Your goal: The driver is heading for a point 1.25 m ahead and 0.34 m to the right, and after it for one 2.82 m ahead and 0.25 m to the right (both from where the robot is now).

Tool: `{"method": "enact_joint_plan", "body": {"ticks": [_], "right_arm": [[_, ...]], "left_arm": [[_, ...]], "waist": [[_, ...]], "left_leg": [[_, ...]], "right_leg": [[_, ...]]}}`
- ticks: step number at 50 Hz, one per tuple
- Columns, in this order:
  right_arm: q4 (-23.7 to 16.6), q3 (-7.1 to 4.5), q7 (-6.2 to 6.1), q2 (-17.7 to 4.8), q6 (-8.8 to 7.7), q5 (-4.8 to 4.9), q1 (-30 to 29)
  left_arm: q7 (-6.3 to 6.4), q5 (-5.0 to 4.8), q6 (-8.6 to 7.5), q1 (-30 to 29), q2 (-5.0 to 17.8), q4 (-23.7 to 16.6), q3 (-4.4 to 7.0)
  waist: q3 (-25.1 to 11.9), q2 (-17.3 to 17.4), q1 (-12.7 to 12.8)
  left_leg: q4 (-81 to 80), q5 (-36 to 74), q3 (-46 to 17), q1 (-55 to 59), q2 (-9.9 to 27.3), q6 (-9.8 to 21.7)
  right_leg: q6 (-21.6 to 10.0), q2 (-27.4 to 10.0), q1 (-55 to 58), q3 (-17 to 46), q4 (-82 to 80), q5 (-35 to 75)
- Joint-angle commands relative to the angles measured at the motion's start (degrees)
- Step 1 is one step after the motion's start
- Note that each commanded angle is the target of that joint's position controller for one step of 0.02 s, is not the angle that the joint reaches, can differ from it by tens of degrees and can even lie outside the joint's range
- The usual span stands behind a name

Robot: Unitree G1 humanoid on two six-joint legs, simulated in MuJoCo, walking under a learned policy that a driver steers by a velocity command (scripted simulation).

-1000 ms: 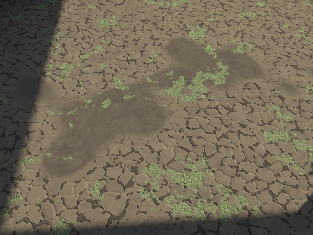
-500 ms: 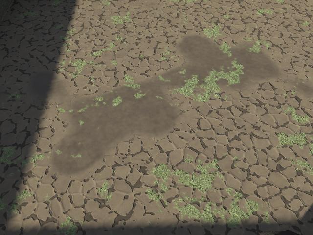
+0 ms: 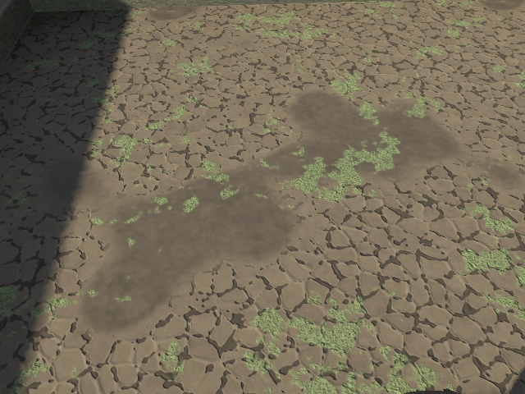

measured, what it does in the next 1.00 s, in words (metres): stands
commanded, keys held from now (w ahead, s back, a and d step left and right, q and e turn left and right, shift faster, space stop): w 1.00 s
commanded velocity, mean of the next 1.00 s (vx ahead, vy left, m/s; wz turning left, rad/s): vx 0.50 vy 0.00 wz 0.00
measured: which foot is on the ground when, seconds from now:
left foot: down 0.00-1.00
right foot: down 0.00-1.00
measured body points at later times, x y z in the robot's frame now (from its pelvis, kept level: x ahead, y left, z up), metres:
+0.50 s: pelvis +0.05 +0.00 +0.00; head +0.05 +0.00 +0.45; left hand +0.24 +0.21 -0.09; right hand +0.25 -0.21 -0.09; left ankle -0.01 +0.10 -0.72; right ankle +0.01 -0.09 -0.73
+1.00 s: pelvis +0.04 +0.00 +0.00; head +0.04 +0.00 +0.45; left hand +0.23 +0.20 -0.09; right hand +0.24 -0.20 -0.09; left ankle -0.01 +0.10 -0.73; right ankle +0.01 -0.09 -0.73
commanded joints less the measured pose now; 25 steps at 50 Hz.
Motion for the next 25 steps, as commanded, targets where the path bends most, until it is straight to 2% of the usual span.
{"method": "enact_joint_plan", "body": {"ticks": [1, 9, 12, 15, 16, 18, 19, 20, 21, 25], "right_arm": [[-5.1, -1.26, -0.30, -4.2, -1.14, 0.03, -5.9], [-4.5, -1.46, -0.84, -4.1, -0.83, 0.03, -4.9], [-4.1, -1.71, -1.00, -4.3, -0.49, 0.32, -4.3], [-3.5, -1.69, -0.75, -4.7, -0.76, -0.16, -3.2], [-2.6, -2.13, -1.32, -5.6, -0.71, 0.14, -2.1], [-2.5, -2.10, -1.72, -5.2, -0.58, 0.26, -1.9], [-3.7, -2.19, -1.72, -6.1, 0.13, 0.41, -4.3], [-3.6, -2.54, -1.81, -6.4, 0.38, 0.35, -4.0], [-3.7, -2.61, -1.90, -6.3, 0.50, 0.34, -4.1], [-3.9, -2.64, -2.10, -5.4, 0.66, 0.09, -5.3]], "left_arm": [[0.26, -0.01, -0.93, -4.8, 4.4, -5.2, 1.39], [0.56, -0.13, -0.78, -3.7, 4.2, -4.5, 1.53], [0.84, -0.25, -0.98, -3.9, 4.0, -4.0, 1.55], [0.92, -0.21, -0.41, -3.6, 4.5, -3.6, 1.81], [1.38, -0.09, 0.27, -3.4, 4.3, -3.6, 2.02], [1.79, -0.06, 0.68, -3.1, 4.4, -3.3, 2.08], [1.12, 0.51, 0.55, -5.7, 4.6, -4.0, 2.21], [0.95, 0.89, 0.28, -4.4, 4.0, -3.6, 2.19], [0.90, 0.88, 0.06, -4.1, 3.7, -3.3, 2.17], [0.99, 0.44, -0.12, -5.4, 3.1, -2.9, 2.14]], "waist": [[-2.6, 0.2, 0.1], [-4.0, 0.4, -0.2], [-5.2, -0.7, 0.1], [-5.4, 0.0, 0.3], [-5.9, 0.8, 0.6], [-6.0, 0.4, 0.6], [-3.0, -0.1, 1.2], [-6.0, 0.5, 1.5], [-7.2, 0.5, 1.5], [-9.5, -0.5, 1.2]], "left_leg": [[-6.0, 6.8, -4.2, -2.3, 3.2, 0.2], [-3.9, 15.6, -3.2, 0.4, 3.0, 0.4], [-3.2, 18.2, -3.3, 1.5, 3.1, 0.3], [-2.3, 20.1, -2.9, 2.8, 2.8, 0.9], [-1.3, 23.9, -3.1, 4.8, 3.1, 1.3], [-0.3, 27.2, -3.2, 5.9, 3.5, 1.7], [0.8, 39.2, -4.5, 4.3, 4.9, 1.7], [1.8, 42.7, -4.9, 5.7, 5.3, 2.0], [2.1, 43.6, -4.8, 6.1, 5.3, 2.0], [2.4, 38.7, -3.8, 5.1, 4.1, 1.1]], "right_leg": [[0.3, -3.7, 2.6, 5.4, -6.1, 5.5], [-0.4, -3.7, 4.9, 5.2, -4.1, 16.1], [-0.6, -3.7, 6.1, 4.9, -3.5, 20.2], [-0.7, -3.8, 5.3, 4.6, -2.9, 20.4], [-1.2, -3.7, 4.3, 4.0, -2.2, 22.0], [-1.0, -3.4, 3.4, 3.4, -1.9, 22.0], [-0.7, -3.4, 1.2, 1.7, 0.7, 29.1], [-0.4, -3.3, 1.9, 1.3, 0.9, 29.8], [-0.1, -3.3, 2.3, 1.1, 1.0, 30.1], [-0.3, -4.2, 5.0, 0.9, 0.8, 33.3]]}}
Next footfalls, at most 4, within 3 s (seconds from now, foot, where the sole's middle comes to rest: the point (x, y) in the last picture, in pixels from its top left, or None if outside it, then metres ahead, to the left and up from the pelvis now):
2.58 right None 0.01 -0.15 -0.76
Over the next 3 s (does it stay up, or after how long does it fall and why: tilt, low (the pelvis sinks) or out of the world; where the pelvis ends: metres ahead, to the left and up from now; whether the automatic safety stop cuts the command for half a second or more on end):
stays up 0.02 -0.07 -0.01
